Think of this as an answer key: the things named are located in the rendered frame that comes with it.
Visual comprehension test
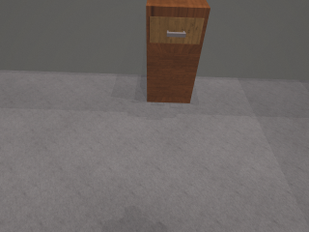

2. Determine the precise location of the cabinet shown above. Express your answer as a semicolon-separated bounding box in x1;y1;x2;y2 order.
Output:
146;0;211;103

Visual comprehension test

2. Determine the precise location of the drawer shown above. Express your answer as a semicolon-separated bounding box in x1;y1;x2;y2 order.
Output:
150;16;205;44

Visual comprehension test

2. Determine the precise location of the handle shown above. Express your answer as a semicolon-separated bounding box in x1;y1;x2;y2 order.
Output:
166;30;186;38

